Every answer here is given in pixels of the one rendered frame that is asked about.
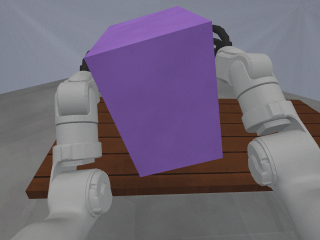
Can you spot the carton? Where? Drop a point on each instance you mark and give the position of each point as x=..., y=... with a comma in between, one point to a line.
x=157, y=77

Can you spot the robot right forearm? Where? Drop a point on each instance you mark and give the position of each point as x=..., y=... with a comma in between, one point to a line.
x=264, y=107

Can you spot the robot left forearm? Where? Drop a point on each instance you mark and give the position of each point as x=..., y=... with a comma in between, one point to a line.
x=76, y=119

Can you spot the robot left upper arm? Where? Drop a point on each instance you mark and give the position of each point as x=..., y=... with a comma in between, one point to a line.
x=76, y=199

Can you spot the robot left hand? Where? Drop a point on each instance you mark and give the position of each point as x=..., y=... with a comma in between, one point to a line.
x=84, y=66

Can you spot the table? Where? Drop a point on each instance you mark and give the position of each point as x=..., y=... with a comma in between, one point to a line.
x=225, y=175

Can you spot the robot right upper arm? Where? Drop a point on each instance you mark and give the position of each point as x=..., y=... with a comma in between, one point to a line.
x=289, y=163

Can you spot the robot right hand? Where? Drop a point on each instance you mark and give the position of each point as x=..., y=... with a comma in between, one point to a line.
x=225, y=39

